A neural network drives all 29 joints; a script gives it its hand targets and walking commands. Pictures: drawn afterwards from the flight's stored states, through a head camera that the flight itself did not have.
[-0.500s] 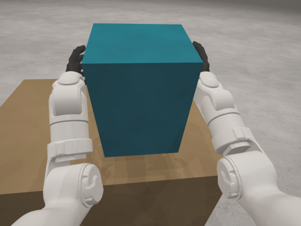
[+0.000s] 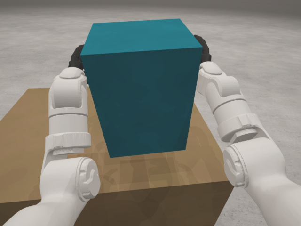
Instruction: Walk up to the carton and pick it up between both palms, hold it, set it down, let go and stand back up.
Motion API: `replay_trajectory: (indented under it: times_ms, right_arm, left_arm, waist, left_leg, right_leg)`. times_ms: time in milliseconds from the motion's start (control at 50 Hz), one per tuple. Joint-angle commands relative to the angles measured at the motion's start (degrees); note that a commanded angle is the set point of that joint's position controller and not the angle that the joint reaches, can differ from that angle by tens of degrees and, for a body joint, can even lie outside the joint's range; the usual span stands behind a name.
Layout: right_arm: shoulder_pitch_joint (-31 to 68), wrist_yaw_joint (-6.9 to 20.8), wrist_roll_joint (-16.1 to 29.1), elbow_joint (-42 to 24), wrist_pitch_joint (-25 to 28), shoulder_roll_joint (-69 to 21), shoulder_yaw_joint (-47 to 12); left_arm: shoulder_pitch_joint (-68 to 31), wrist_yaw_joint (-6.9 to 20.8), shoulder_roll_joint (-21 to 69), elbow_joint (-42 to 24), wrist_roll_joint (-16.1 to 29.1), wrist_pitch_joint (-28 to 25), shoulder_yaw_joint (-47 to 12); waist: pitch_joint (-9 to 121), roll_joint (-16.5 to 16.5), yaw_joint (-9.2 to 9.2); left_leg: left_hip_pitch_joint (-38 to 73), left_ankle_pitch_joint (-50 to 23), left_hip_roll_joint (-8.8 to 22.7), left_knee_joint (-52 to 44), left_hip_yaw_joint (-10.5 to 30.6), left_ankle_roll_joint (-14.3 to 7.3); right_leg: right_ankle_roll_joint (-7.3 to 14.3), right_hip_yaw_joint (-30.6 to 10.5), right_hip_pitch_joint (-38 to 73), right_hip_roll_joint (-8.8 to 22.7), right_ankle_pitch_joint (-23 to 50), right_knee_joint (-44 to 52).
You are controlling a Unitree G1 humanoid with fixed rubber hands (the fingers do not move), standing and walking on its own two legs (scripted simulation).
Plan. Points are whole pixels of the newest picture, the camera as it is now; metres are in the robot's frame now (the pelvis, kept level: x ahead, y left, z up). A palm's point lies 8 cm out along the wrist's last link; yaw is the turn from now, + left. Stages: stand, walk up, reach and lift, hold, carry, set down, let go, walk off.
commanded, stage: reach and lift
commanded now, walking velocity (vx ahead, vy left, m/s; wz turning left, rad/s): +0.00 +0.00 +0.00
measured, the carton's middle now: (143, 91) +0.38 +0.00 +0.24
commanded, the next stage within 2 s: hold in 0.14 s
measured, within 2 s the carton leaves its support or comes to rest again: neither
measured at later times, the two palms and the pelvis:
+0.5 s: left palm (74, 65) +0.36 +0.15 +0.32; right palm (210, 53) +0.36 -0.15 +0.34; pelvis -0.01 -0.01 +0.00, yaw +1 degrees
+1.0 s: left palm (69, 66) +0.38 +0.16 +0.31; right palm (199, 55) +0.38 -0.14 +0.33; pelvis +0.01 +0.00 +0.00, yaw +2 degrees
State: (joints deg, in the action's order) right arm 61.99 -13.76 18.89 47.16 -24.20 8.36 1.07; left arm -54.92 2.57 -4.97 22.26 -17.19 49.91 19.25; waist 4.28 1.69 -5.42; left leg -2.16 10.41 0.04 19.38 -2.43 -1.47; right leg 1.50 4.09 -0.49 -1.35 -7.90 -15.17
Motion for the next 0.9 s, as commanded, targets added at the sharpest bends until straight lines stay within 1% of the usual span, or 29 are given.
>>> replay_trajectory:
  times_ms: [0,20,60,100,160,200,220,260,280,320,340,360,380,420,480,500,520,540,580,600,660,680,700,740,760,780,820,860,880]
  right_arm:
    - [37.72,5.33,9.1,-17.61,-2.69,-35.92,-15.73]
    - [37.94,5.07,9.38,-17.26,-3.27,-35.69,-15.71]
    - [37.3,4.78,9.9,-17.98,-4.19,-35.55,-15.93]
    - [37.64,4.67,9.22,-15.15,-5.32,-34.54,-14.65]
    - [39.97,4.85,8.45,-14.46,-6.03,-35.23,-12.95]
    - [40.97,5.16,8.75,-14.53,-6.43,-35.81,-12.43]
    - [40.83,5.33,9.31,-14.5,-6.54,-36.14,-12.57]
    - [42.1,5.66,10.29,-13.91,-6.73,-36.97,-13.35]
    - [42.19,5.68,10.42,-12.43,-7.13,-36.03,-12.79]
    - [42.34,5.46,10.08,-11.41,-7.66,-35.84,-12.49]
    - [41.39,5.34,9.7,-9.3,-8.2,-35.05,-11.43]
    - [40.68,5.33,9.25,-7.82,-8.67,-34.52,-10.61]
    - [41.27,5.49,9.2,-8.55,-8.69,-33.67,-9.98]
    - [42.05,5.38,9.33,-7.56,-9.27,-33.4,-9.74]
    - [43.97,5.74,8.88,-6.3,-9.57,-34.15,-8.24]
    - [45.54,5.92,8.52,-6.29,-9.54,-34.67,-7.64]
    - [45.99,6.16,8.15,-5.39,-9.71,-35.72,-7.73]
    - [46.41,6.26,7.84,-5.37,-9.64,-36.39,-7.53]
    - [46.88,6.19,8.79,-5.32,-9.54,-36.99,-8.1]
    - [47.86,5.89,9.59,-7.05,-9.23,-37.02,-8.37]
    - [45.97,4.32,11.28,-9.16,-9.23,-35.55,-8.63]
    - [45.28,3.83,12.31,-10.01,-9.49,-34.79,-9.5]
    - [43.05,3.35,12.91,-9.39,-9.97,-33.44,-9.55]
    - [42.05,2.24,12.72,-10.74,-10.79,-31.51,-9.05]
    - [41.48,1.99,12.45,-11.0,-11.08,-30.65,-8.59]
    - [40.69,2.0,12.65,-10.23,-11.42,-29.76,-8.14]
    - [40.44,2.01,13.75,-14.29,-11.41,-28.99,-9.08]
    - [40.76,2.43,14.62,-16.23,-11.62,-29.11,-10.33]
    - [40.48,2.67,14.49,-16.78,-11.87,-28.94,-10.28]
  left_arm:
    - [-36.69,6.24,33.09,-9.27,9.89,-4.28,-19.28]
    - [-36.73,6.54,32.82,-9.06,9.66,-3.9,-18.86]
    - [-37.95,6.91,32.76,-11.28,10.07,-3.44,-20.14]
    - [-38.07,7.4,31.35,-7.87,8.63,-2.87,-18.49]
    - [-40.92,7.91,31.6,-6.14,8.9,-2.76,-18.81]
    - [-43.46,7.58,32.4,-7.51,10.3,-3.2,-20.16]
    - [-45.14,7.22,33.35,-9.54,11.3,-3.65,-21.39]
    - [-46.84,6.48,33.05,-9.67,11.83,-3.78,-20.92]
    - [-45.64,6.34,32.83,-7.26,11.41,-3.35,-20.04]
    - [-44.29,6.35,31.59,-5.06,10.76,-3.01,-18.52]
    - [-43.9,6.7,30.75,-3.75,10.45,-2.85,-17.26]
    - [-44.25,7.1,29.97,-3.23,9.99,-2.79,-16.52]
    - [-44.2,7.4,30.0,-2.91,10.41,-2.8,-16.58]
    - [-43.25,7.93,28.28,0.38,9.35,-2.48,-14.46]
    - [-46.95,8.2,27.3,1.11,9.96,-3.61,-13.2]
    - [-48.47,8.26,26.77,2.55,9.9,-3.85,-12.13]
    - [-49.29,8.16,25.6,3.95,9.25,-4.14,-10.33]
    - [-49.9,8.13,24.77,4.65,8.94,-4.55,-8.98]
    - [-49.85,7.94,24.26,5.21,8.8,-4.92,-7.81]
    - [-49.61,8.01,25.08,5.46,9.67,-4.86,-8.94]
    - [-48.96,8.84,26.06,3.55,11.29,-4.66,-11.8]
    - [-46.6,9.16,26.36,3.12,11.17,-4.21,-11.47]
    - [-45.55,9.46,26.09,2.14,10.99,-3.85,-12.3]
    - [-42.26,10.66,25.49,3.67,10.02,-2.57,-12.01]
    - [-42.21,11.22,26.01,2.96,10.1,-2.18,-12.84]
    - [-42.76,11.6,26.85,1.23,10.27,-1.99,-13.95]
    - [-42.86,11.74,29.33,-3.71,11.97,-1.6,-17.97]
    - [-43.68,11.29,30.68,-7.43,12.71,-1.54,-19.17]
    - [-43.21,11.09,30.85,-7.81,12.84,-1.4,-19.05]
  waist:
    - [20.62,-2.34,0.16]
    - [20.14,-1.86,0.13]
    - [19.84,-2.51,-0.54]
    - [14.83,-2.65,-0.2]
    - [13.83,-3.25,-0.11]
    - [16.36,-4.38,-0.36]
    - [18.47,-5.89,-0.81]
    - [20.1,-6.1,0.26]
    - [18.34,-6.6,0.45]
    - [17.45,-4.5,0.91]
    - [16.47,-3.72,0.57]
    - [16.1,-3.54,0.43]
    - [17.1,-3.49,0.38]
    - [15.38,-2.18,1.04]
    - [16.34,-1.52,1.24]
    - [15.79,-0.57,1.73]
    - [15.38,0.89,2.87]
    - [15.77,2.46,3.37]
    - [18.18,3.36,3.98]
    - [19.34,2.09,3.52]
    - [21.25,-0.73,0.39]
    - [21.14,-1.24,0.43]
    - [20.18,-2.84,-0.29]
    - [16.82,-3.48,-1.16]
    - [16.52,-4.28,-2.08]
    - [16.29,-5.92,-2.45]
    - [18.48,-8.79,-3.52]
    - [19.37,-9.72,-3.12]
    - [18.49,-9.17,-3.03]
  left_leg:
    - [2.53,-19.28,-1.55,-0.24,2.16,3.34]
    - [2.31,-18.25,-1.6,-0.61,2.26,3.28]
    - [2.18,-18.24,-1.46,-0.58,2.2,3.72]
    - [-0.04,-13.87,-1.44,-2.09,2.11,3.5]
    - [-3.67,-6.57,-1.19,-3.94,2.24,2.82]
    - [-4.75,-6.15,-0.84,-4.2,2.37,2.86]
    - [-4.39,-7.53,-0.79,-3.81,2.6,3.34]
    - [-3.83,-8.66,-1.0,-3.01,2.51,3.37]
    - [-4.33,-7.92,-0.81,-3.17,2.56,3.49]
    - [-5.51,-5.85,-0.91,-3.79,2.63,2.68]
    - [-5.87,-5.15,-0.79,-4.17,2.53,2.32]
    - [-6.23,-3.68,-0.55,-4.78,2.48,2.29]
    - [-6.94,-3.36,-0.52,-4.88,2.49,2.11]
    - [-6.74,-3.58,-1.04,-4.49,2.22,1.94]
    - [-7.19,-1.87,-1.06,-4.42,2.44,1.33]
    - [-7.9,-0.4,-1.25,-4.21,2.29,1.07]
    - [-8.23,0.22,-1.5,-4.26,1.84,0.4]
    - [-7.48,-0.67,-1.82,-3.57,1.73,-0.06]
    - [-5.42,-3.61,-1.98,-2.39,1.99,-0.4]
    - [-5.29,-5.19,-1.8,-2.05,2.29,-0.17]
    - [-3.46,-8.03,-1.88,-0.69,3.29,1.47]
    - [-2.36,-9.88,-2.0,-0.68,3.38,1.72]
    - [-1.84,-10.79,-1.75,-0.86,3.65,2.39]
    - [-3.04,-9.77,-1.73,-1.28,3.86,3.1]
    - [-2.87,-8.65,-1.7,-1.6,3.76,3.64]
    - [-3.02,-8.74,-1.34,-2.18,3.9,4.31]
    - [-2.33,-13.79,-0.78,-1.24,4.2,6.01]
    - [-2.3,-15.97,-0.55,-1.05,4.64,6.89]
    - [-2.83,-16.04,-0.57,-1.11,4.33,7.04]
  right_leg:
    - [-4.25,-2.83,11.05,-2.57,17.97,-1.35]
    - [-4.44,-2.88,10.93,-2.52,17.38,-1.32]
    - [-4.23,-2.76,10.57,-2.53,16.45,-1.23]
    - [-4.2,-3.02,8.79,-2.23,12.68,-0.64]
    - [-3.95,-3.52,7.46,-1.76,6.4,-0.21]
    - [-3.51,-3.71,7.78,-2.01,6.17,-0.93]
    - [-3.28,-3.68,7.84,-2.03,7.21,-1.44]
    - [-3.35,-3.79,7.4,-1.88,7.45,-1.72]
    - [-3.18,-4.07,6.86,-1.82,6.49,-1.41]
    - [-3.55,-4.21,7.0,-1.64,4.93,-1.03]
    - [-3.66,-4.42,6.74,-1.6,4.12,-0.83]
    - [-3.47,-4.32,7.16,-1.79,2.88,-0.75]
    - [-3.33,-4.39,7.49,-1.97,2.47,-0.75]
    - [-3.33,-5.03,6.81,-1.45,2.02,0.32]
    - [-3.42,-4.93,5.09,-1.28,-1.68,0.82]
    - [-3.49,-5.37,4.09,-0.79,-4.62,1.38]
    - [-3.78,-5.41,3.57,-0.5,-6.06,1.84]
    - [-4.31,-6.29,2.36,0.33,-7.19,2.54]
    - [-5.05,-7.11,1.6,1.01,-5.86,3.15]
    - [-5.12,-6.92,2.43,0.88,-2.16,2.73]
    - [-5.44,-6.92,5.22,1.26,8.98,1.35]
    - [-5.08,-6.43,6.08,0.76,11.55,1.12]
    - [-4.85,-6.07,6.24,0.41,13.79,0.67]
    - [-4.92,-5.9,7.46,0.55,15.03,0.72]
    - [-4.44,-5.55,7.17,0.34,13.69,0.77]
    - [-3.7,-4.71,6.89,-0.41,12.34,0.4]
    - [-2.57,-4.04,9.04,-1.61,14.89,-0.72]
    - [-2.25,-3.23,10.25,-2.63,15.14,-1.46]
    - [-2.06,-3.1,10.26,-2.94,14.55,-1.43]
